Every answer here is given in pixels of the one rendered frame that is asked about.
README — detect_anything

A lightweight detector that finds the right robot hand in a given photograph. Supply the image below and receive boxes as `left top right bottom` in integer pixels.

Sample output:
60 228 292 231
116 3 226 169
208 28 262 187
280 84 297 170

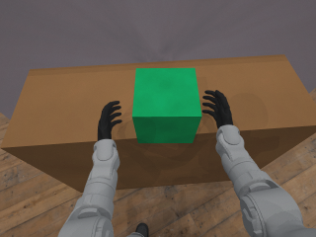
202 90 234 128

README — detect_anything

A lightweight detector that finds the left robot foot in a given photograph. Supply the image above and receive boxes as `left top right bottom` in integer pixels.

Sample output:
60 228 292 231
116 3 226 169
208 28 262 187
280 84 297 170
135 223 149 237

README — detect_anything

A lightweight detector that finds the robot right forearm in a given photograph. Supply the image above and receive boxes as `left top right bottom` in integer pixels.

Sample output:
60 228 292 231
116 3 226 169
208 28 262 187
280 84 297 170
215 124 304 225

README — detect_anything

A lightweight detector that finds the carton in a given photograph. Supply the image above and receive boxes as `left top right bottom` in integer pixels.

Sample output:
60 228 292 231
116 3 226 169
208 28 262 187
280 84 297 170
132 68 202 143

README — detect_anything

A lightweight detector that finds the robot left upper arm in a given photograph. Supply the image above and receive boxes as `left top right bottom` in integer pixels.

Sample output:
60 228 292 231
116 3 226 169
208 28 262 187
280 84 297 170
58 215 115 237

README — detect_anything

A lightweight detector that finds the pedestal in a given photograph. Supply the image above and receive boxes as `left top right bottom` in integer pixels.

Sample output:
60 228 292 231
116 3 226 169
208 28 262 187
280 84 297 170
0 54 316 193

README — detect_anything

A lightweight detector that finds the left robot hand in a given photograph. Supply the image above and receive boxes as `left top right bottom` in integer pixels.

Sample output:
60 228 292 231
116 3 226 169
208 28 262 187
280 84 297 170
97 101 122 141

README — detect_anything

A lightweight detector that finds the robot left forearm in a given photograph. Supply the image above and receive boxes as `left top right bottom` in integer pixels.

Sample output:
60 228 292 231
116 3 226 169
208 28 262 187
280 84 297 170
57 139 120 237

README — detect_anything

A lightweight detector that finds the robot right upper arm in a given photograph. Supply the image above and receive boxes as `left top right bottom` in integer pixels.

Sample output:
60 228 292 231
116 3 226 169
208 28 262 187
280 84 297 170
240 188 316 237

